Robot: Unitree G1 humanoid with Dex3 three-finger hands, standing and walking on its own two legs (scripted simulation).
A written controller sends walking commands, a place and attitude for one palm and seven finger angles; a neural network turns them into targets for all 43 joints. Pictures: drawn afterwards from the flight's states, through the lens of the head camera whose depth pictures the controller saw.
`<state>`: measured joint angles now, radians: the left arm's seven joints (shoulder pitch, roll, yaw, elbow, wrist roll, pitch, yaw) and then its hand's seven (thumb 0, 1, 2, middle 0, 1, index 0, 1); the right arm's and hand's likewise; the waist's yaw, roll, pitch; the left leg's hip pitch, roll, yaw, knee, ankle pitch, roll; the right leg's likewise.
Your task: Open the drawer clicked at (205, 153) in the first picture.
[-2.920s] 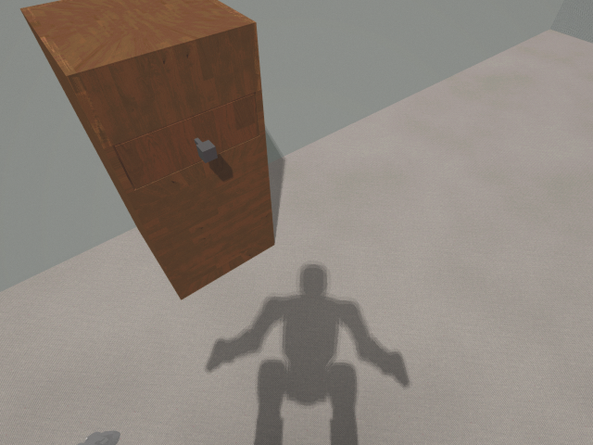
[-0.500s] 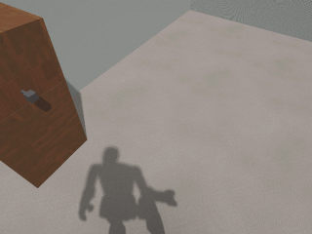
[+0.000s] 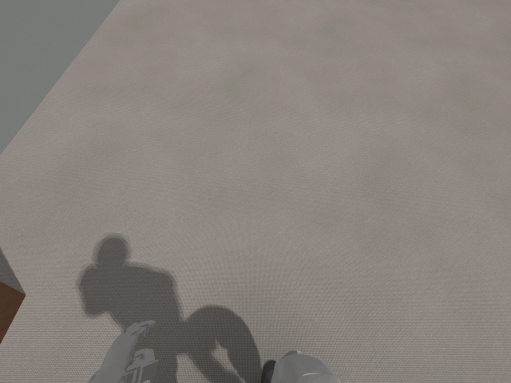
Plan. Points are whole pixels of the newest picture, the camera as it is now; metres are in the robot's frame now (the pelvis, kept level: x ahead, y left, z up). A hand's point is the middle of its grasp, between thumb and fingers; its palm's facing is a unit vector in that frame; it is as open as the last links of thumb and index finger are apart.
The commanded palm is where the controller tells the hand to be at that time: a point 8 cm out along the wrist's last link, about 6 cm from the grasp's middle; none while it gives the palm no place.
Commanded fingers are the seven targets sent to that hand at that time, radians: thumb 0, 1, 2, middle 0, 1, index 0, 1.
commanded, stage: walk to a spot facing it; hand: left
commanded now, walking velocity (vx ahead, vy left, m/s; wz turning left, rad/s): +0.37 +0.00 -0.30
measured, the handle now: out of the picture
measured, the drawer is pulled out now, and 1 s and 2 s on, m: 0.00 0.00 0.00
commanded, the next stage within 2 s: turn to face it in 0.72 s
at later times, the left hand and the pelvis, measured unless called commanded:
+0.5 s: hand (122, 304) +0.27 +0.24 -0.15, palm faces -0.14 -0.98 -0.15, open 7.3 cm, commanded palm none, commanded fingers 0.00 0.90 0.90 -0.20 -0.30 -0.20 -0.30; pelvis +0.21 +0.06 +0.03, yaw -12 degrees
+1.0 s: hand (214, 180) +0.56 +0.09 -0.14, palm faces -0.41 -0.89 -0.22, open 7.3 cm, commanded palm none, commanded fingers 0.00 0.90 0.90 -0.20 -0.30 -0.20 -0.30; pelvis +0.39 -0.03 +0.02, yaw -23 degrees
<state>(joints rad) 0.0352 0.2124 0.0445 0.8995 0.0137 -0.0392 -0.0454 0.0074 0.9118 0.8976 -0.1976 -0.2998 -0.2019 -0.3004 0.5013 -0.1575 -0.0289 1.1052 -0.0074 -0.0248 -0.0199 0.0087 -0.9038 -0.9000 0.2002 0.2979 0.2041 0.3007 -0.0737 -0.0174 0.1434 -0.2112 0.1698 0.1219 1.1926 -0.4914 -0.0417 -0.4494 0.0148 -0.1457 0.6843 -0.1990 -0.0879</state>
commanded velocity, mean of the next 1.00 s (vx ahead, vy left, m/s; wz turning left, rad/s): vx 0.20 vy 0.00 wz -0.25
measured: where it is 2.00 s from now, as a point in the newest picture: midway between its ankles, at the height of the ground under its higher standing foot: (258, 300)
